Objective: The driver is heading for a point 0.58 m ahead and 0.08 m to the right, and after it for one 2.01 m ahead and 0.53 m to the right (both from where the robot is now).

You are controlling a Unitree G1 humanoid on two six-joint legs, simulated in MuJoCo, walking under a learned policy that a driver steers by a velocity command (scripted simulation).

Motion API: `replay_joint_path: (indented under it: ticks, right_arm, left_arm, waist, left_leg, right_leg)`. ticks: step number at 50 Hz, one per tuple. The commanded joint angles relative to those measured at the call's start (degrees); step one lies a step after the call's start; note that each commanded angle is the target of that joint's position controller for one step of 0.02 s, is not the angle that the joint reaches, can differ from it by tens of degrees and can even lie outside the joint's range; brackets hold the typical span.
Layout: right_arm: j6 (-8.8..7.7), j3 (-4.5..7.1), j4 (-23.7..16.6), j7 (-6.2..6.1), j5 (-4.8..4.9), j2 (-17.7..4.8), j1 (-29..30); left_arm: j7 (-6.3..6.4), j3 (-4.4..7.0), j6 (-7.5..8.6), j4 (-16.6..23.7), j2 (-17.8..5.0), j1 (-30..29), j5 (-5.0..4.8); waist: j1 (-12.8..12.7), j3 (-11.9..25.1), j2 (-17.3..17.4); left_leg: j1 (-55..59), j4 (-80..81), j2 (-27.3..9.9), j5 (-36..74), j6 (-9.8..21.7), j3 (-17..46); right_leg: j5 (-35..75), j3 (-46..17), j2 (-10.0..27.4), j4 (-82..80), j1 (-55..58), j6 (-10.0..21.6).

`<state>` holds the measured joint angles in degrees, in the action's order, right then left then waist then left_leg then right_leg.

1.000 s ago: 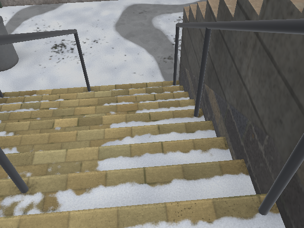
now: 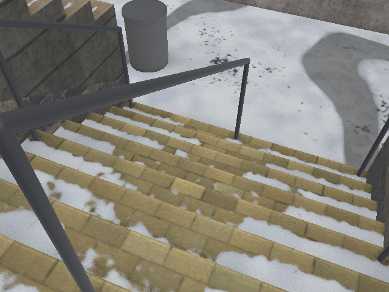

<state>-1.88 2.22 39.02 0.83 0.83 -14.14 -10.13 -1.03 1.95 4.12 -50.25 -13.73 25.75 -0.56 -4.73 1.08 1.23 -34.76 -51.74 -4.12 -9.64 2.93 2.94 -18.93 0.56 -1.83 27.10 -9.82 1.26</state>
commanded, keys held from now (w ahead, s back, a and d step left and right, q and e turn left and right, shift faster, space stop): w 0.48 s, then no key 0.40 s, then e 0.12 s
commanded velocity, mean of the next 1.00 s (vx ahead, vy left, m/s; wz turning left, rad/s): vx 0.35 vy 0.00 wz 0.01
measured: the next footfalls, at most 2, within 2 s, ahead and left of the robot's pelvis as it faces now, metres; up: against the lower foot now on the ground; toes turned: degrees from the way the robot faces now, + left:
left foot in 0.08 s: +0.11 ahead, +0.15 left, +0.00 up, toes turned +1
right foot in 0.50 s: +0.33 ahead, -0.09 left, -0.18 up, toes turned -9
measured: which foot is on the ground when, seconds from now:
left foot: up 0.00-0.06, down 0.08-0.52, up 0.54-0.82, down 0.84-1.00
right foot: down 0.00-0.10, up 0.12-0.48, down 0.50-1.00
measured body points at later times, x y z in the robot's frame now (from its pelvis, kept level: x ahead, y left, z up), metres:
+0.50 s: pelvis +0.22 +0.00 -0.12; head +0.22 +0.00 +0.33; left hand +0.40 +0.23 -0.21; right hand +0.17 -0.26 -0.26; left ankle +0.08 +0.14 -0.73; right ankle +0.31 -0.09 -0.86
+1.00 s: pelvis +0.33 +0.01 -0.20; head +0.34 +0.02 +0.25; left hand +0.40 +0.24 -0.35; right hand +0.40 -0.22 -0.34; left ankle +0.37 +0.17 -0.91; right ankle +0.28 -0.09 -0.91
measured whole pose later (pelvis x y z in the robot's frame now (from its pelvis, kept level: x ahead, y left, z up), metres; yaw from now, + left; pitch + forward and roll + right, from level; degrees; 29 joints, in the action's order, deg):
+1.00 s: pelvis +0.33 +0.01 -0.20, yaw -4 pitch +3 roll -1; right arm 2.7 1.4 52.3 -2.7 1.0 -8.2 -12.7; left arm 2.3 1.5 -1.3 -53.1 -9.3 15.9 -1.1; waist 0.3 2.5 -0.4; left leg -24.6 -40.4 -3.0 -18.4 -2.8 2.5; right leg -25.0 -2.1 -3.0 39.8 -17.4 1.4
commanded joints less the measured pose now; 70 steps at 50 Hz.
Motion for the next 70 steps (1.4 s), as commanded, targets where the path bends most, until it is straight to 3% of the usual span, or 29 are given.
replay_joint_path:
  ticks: [1,4,5,6,8,11,15,21,24,25,26,27,29,30,32,35,37,39,43,45,51,55,57,62,63,64,65,68,70]
  right_arm:
    - [-0.42,1.65,0.79,0.2,-1.23,-4.51,-8.46]
    - [-1.42,3.56,6.57,-0.05,-1.34,-6.12,-25.48]
    - [-1.96,4.9,7.73,0.32,-1.39,-11.74,-31.1]
    - [-2.24,3.49,6.27,1.56,-0.64,-11.09,-25.52]
    - [-2.35,3.4,7.41,2.66,0.17,-9.99,-20.48]
    - [-3.74,1.98,5.35,2.31,-2.22,-6.94,-10.05]
    - [-3.77,0.63,6.68,-3.25,-0.93,-5.09,-11.02]
    - [-0.11,0.86,9.39,-5.19,-0.05,-5.53,-19.41]
    - [0.99,0.48,11.16,-5.65,0.4,-3.65,-18.73]
    - [1.11,-0.14,11.87,-5.7,0.44,-1.38,-19.27]
    - [0.38,0.13,13.9,-4.38,-0.39,-1.22,-20.66]
    - [-1.33,-0.81,11.74,-2.84,0.42,0.73,-27.76]
    - [-3.0,-0.65,10.07,-2.32,1.53,-3.74,-22.66]
    - [-1.9,-1.6,6.88,-3.61,2.58,-2.27,-17.72]
    - [0.76,0.49,8.24,-6.1,2.07,-6.65,-8.83]
    - [1.38,0.12,9.03,-5.42,-2.55,-0.47,-10.14]
    - [1.94,-1.21,9.36,-3.67,-2.15,4.58,-9.35]
    - [2.63,-0.45,12.39,-2.34,-1.25,2.26,-15.43]
    - [3.06,-0.28,10.12,-3.14,-1.41,1.56,-8.18]
    - [2.41,0.34,11.09,-2.65,0.03,-1.73,-4.29]
    - [5.05,2.32,9.78,-5.16,-0.13,-4.26,-3.72]
    - [4.45,3.26,8.63,-6.47,-0.68,-6.29,-5.68]
    - [4.6,3.74,7.97,-6.66,-1.16,-8.07,-5.56]
    - [6.35,3.31,4.72,-5.49,0.14,-7.82,9.0]
    - [6.88,2.52,3.7,-5.35,-0.07,-4.06,9.84]
    - [5.98,1.53,-0.75,-5.26,-1.08,-0.28,12.07]
    - [4.24,1.95,-1.76,-5.91,-0.06,-3.3,16.27]
    - [3.83,4.05,2.81,-7.09,-1.43,-9.05,8.27]
    - [4.32,4.16,3.86,-5.88,-1.94,-8.25,3.93]
  left_arm:
    - [-0.1,2.44,1.16,5.81,-11.22,-6.88,-0.6]
    - [0.12,1.86,0.42,6.74,-8.53,-11.63,-0.99]
    - [0.68,1.7,1.15,9.17,-7.14,-11.65,-0.6]
    - [1.13,0.83,2.05,9.45,-3.86,-4.48,-0.29]
    - [2.16,1.44,1.23,11.02,-5.49,-7.62,-3.95]
    - [2.27,2.84,-1.73,9.09,-7.63,-8.38,-0.87]
    - [-1.83,1.12,-1.56,11.38,-2.22,-13.12,2.01]
    - [-3.18,0.8,-2.42,13.55,-2.39,-20.92,-0.43]
    - [-2.31,2.01,-2.06,7.14,-2.51,-8.46,-0.36]
    - [-1.91,2.48,-1.13,3.64,-2.51,-0.25,0.59]
    - [-1.85,2.91,-1.24,-0.13,-3.79,10.86,2.08]
    - [-2.27,2.66,-0.96,-0.46,-7.84,10.22,1.23]
    - [-1.86,2.76,-2.24,-0.2,-7.82,7.69,0.01]
    - [-0.83,3.34,-2.37,-1.28,-11.13,2.83,0.47]
    - [0.05,0.09,-1.06,1.93,-2.12,-6.26,2.01]
    - [2.29,-1.35,-0.51,1.42,-0.77,-8.82,2.71]
    - [2.82,-1.55,-1.67,-1.15,-0.37,-6.31,2.34]
    - [2.57,-0.72,-1.14,-0.53,-3.68,-9.08,1.95]
    - [2.26,-1.56,-1.81,-2.88,1.8,-7.36,-1.36]
    - [3.15,-0.37,-2.98,-6.12,1.69,6.63,-0.27]
    - [4.02,1.58,-7.73,1.87,-1.15,-8.01,-0.01]
    - [4.2,2.35,-8.22,8.33,-1.19,-11.63,-0.09]
    - [3.47,2.52,-8.28,10.56,-1.28,-14.27,-0.04]
    - [1.65,3.03,-9.16,8.97,-0.8,-2.11,-0.68]
    - [1.06,3.79,-8.44,7.38,-2.81,4.3,0.06]
    - [1.32,4.87,-7.04,10.62,-12.82,3.28,1.29]
    - [1.81,4.65,-5.73,11.99,-13.52,1.17,4.14]
    - [3.01,2.92,-6.49,15.83,-9.33,-10.43,0.61]
    - [3.22,2.16,-6.54,17.77,-8.26,-13.37,0.68]
  waist:
    - [6.33,2.77,-3.78]
    - [16.65,5.57,-5.71]
    - [18.32,4.72,7.64]
    - [10.54,4.87,15.46]
    - [5.87,-1.71,5.31]
    - [1.52,-4.72,-2.07]
    - [1.56,-2.14,3.91]
    - [8.38,-2.91,3.36]
    - [4.28,-4.04,2.04]
    - [1.38,-2.71,-2.45]
    - [-3.41,3.55,-10.08]
    - [2.56,8.73,-20.29]
    - [2.28,12.6,-12.38]
    - [5.69,13.22,-10.05]
    - [7.46,-0.27,2.21]
    - [10.99,-2.77,-5.02]
    - [10.48,3.6,-9.01]
    - [12.44,7.34,-5.84]
    - [8.93,-1.61,-7.14]
    - [1.31,0.92,4.92]
    - [5.5,3.13,3.41]
    - [7.16,7.3,13.06]
    - [8.13,6.55,10.49]
    - [-1.87,4.4,5.75]
    - [-4.64,1.98,-4.66]
    - [-1.27,0.54,-21.24]
    - [-2.76,0.74,-17.53]
    - [4.8,-1.94,-7.71]
    - [6.75,-0.05,-5.29]
  left_leg:
    - [15.41,-1.62,2.17,8.36,0.87,-4.98]
    - [36.09,9.75,5.84,3.82,3.89,-9.43]
    - [40.49,19.22,-3.56,8.0,10.38,6.42]
    - [37.49,25.07,-12.28,17.8,16.0,24.45]
    - [27.24,30.06,-17.0,-8.82,17.62,32.04]
    - [8.98,25.35,-12.11,-14.26,12.96,21.5]
    - [-4.54,19.65,-1.7,-18.35,7.06,5.38]
    - [9.93,3.34,-3.85,-18.36,5.39,7.52]
    - [12.5,-13.47,-2.98,-7.04,3.94,6.95]
    - [7.29,-27.83,0.84,-3.67,3.14,4.01]
    - [-6.69,-54.54,8.42,-25.03,0.42,-1.64]
    - [-25.51,-67.33,8.64,-37.73,-0.23,4.17]
    - [-31.15,-70.08,6.21,-30.17,-2.49,8.22]
    - [-31.7,-67.49,2.29,-25.36,-3.57,5.65]
    - [-27.35,-49.29,1.59,-8.92,-1.98,10.19]
    - [-7.84,-14.77,-0.29,7.4,-4.14,5.06]
    - [6.55,-4.88,-0.21,9.67,-5.76,2.33]
    - [12.26,-10.26,0.35,14.16,-5.46,2.53]
    - [9.74,9.53,0.04,4.61,-2.62,2.6]
    - [18.55,17.23,-1.64,37.77,0.26,5.85]
    - [21.18,16.29,-3.56,14.17,2.35,4.78]
    - [25.43,22.02,-14.35,15.06,10.17,15.42]
    - [26.6,24.24,-19.13,13.35,13.16,19.82]
    - [0.81,12.68,-9.68,-5.62,1.2,-2.13]
    - [-12.73,-5.17,-3.79,-23.14,-1.99,-7.26]
    - [-25.6,-19.66,4.69,-32.98,-4.49,-1.68]
    - [-26.0,-21.89,5.54,-30.01,-3.27,8.61]
    - [-22.56,-27.57,3.16,-13.12,-3.88,7.66]
    - [-14.51,-33.39,3.88,-5.96,-5.49,5.21]
  right_leg:
    - [29.37,-7.6,12.53,-2.6,-10.97,12.23]
    - [37.02,-1.32,6.47,25.85,-19.69,6.22]
    - [12.42,-0.6,-0.35,50.4,-30.8,2.51]
    - [-13.89,-10.01,-4.04,54.89,-37.74,4.25]
    - [-10.57,-11.86,1.19,51.34,-45.94,5.26]
    - [9.24,-11.92,5.15,40.32,-36.11,4.88]
    - [44.73,-3.33,1.64,20.13,-19.07,5.02]
    - [40.86,-3.45,4.21,1.88,-18.34,3.16]
    - [38.16,-0.68,5.72,-10.11,-8.64,3.69]
    - [45.54,-1.14,6.83,-16.74,3.73,5.73]
    - [65.76,-6.12,11.98,-8.81,21.3,9.45]
    - [85.86,-12.59,18.52,12.5,35.79,11.26]
    - [68.0,-19.41,23.34,9.08,29.49,16.61]
    - [39.04,-29.8,28.42,1.86,21.75,21.21]
    - [32.23,-27.0,23.55,-1.45,-0.7,16.3]
    - [43.74,-9.12,10.57,-3.14,-17.33,9.59]
    - [55.56,-6.53,10.47,-1.45,-17.0,9.94]
    - [54.54,-7.88,12.44,1.03,-15.8,11.16]
    - [46.69,-8.85,10.62,6.43,-9.92,8.81]
    - [31.18,-5.83,2.92,10.25,-9.05,3.02]
    - [10.01,-5.48,-1.45,11.12,-15.23,1.78]
    - [-11.11,-3.19,-4.02,26.11,-22.95,0.65]
    - [-19.34,-3.45,-0.39,34.97,-29.47,-0.2]
    - [1.14,0.94,-2.97,13.24,1.55,3.54]
    - [1.98,-11.91,1.09,3.0,10.29,7.01]
    - [13.56,-44.99,18.22,-8.63,9.91,14.51]
    - [4.04,-52.54,21.73,-13.9,4.94,18.94]
    - [5.06,-35.13,13.81,-5.5,-0.38,12.25]
    - [10.26,-29.51,10.12,-4.3,-7.86,11.13]
Velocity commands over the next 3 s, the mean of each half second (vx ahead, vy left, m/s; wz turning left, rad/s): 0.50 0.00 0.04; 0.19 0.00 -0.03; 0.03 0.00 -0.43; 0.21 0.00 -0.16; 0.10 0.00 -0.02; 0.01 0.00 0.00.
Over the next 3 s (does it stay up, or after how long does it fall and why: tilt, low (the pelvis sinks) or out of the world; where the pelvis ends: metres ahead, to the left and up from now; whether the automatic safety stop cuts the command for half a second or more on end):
stays up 0.56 -0.15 -0.35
